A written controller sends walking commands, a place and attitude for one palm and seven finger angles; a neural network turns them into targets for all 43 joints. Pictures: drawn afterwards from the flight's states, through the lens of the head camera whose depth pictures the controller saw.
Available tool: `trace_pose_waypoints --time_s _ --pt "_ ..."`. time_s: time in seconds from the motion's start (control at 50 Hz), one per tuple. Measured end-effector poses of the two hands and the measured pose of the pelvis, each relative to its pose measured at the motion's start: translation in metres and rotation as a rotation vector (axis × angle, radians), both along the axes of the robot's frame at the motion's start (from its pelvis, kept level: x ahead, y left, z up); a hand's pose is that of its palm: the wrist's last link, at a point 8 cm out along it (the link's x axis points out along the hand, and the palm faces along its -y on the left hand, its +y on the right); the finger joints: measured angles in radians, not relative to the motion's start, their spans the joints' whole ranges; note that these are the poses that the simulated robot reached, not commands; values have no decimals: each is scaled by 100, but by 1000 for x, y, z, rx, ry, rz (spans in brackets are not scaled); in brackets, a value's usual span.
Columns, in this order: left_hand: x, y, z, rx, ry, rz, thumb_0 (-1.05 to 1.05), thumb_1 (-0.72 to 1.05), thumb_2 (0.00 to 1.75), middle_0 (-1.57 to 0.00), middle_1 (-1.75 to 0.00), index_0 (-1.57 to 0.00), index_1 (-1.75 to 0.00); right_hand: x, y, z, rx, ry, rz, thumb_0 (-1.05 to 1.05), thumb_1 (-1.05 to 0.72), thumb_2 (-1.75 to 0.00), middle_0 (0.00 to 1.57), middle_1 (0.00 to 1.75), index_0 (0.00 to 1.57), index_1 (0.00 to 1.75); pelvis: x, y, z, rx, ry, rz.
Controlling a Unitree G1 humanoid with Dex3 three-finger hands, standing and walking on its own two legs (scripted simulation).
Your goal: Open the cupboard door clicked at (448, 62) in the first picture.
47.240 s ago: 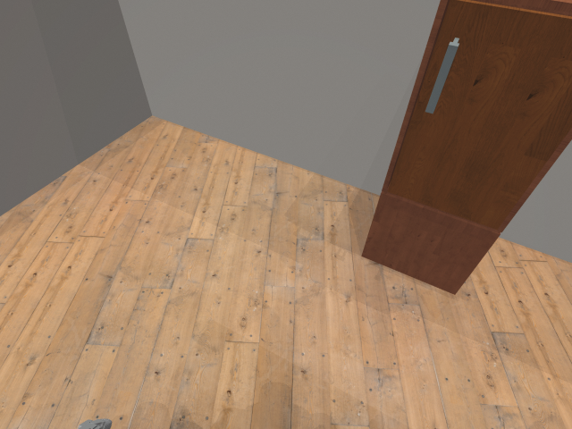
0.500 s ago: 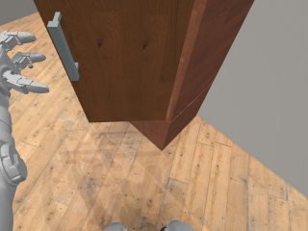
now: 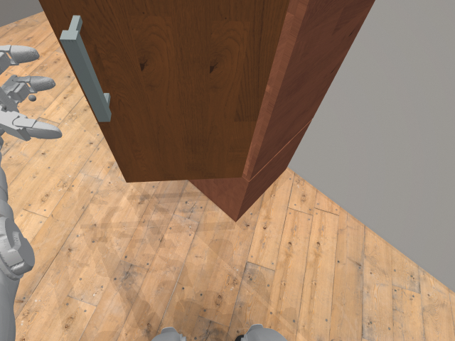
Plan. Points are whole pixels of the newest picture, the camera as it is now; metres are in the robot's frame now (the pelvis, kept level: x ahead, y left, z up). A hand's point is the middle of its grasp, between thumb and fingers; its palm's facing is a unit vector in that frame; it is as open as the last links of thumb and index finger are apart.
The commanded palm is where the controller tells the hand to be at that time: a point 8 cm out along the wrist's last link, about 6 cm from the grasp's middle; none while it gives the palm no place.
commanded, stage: move the hooked fingers beside the handle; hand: left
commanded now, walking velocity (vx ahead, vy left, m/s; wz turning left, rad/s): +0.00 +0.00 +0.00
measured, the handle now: (91, 74) +0.54 +0.20 +0.12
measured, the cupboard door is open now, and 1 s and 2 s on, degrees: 48 48 48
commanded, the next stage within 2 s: slide the fingers in behind the handle in 0.40 s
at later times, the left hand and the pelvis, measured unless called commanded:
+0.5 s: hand (37, 98) +0.48 +0.27 +0.13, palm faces +0.04 -1.00 +0.00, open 14.0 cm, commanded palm +0.46 +0.32 +0.12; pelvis +0.00 +0.00 +0.00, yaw +1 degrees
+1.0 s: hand (61, 97) +0.49 +0.24 +0.12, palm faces +0.03 -1.00 +0.01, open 14.0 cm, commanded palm +0.46 +0.29 +0.12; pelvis -0.01 +0.00 +0.00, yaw +0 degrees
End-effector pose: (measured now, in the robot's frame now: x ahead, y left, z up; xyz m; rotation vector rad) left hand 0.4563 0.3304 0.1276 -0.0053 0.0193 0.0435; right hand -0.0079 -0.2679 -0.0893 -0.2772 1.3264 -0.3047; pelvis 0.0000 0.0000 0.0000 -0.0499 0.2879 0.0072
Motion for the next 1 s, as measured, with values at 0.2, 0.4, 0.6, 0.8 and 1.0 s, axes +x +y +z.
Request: trace_pose_waypoints --time_s 0.2,0.4,0.6,0.8,1.0 --pt "-1 -2 0 -4 9 -21 -1 -50 30 -30 -120 -30 -120 28 0 -3 -8 -52 55 0 -91 -90 20 30 20 30 -1 1 -2 -3 1 19" --pt "1 -10 -2 -4 9 -7 -1 -50 30 -30 -120 -30 -120 22 1 -4 1 -56 45 0 -91 -90 20 30 20 30 -4 0 -3 -1 1 11" --pt "-2 -7 1 11 12 -9 -1 -50 30 -30 -120 -30 -120 -2 -1 -5 3 -3 15 0 -91 -90 20 30 20 30 -6 -2 -3 -1 -1 12" --pt "2 -26 -3 -5 10 -29 -1 -50 30 -30 -120 -30 -120 -7 -4 -4 -4 1 17 0 -91 -90 20 30 20 30 -8 -2 -3 1 -3 15" --pt "7 -38 -5 -4 3 -12 -1 -50 30 -30 -120 -30 -120 2 -2 -5 10 -46 12 0 -91 -90 20 30 20 30 -7 -4 -3 4 -7 4"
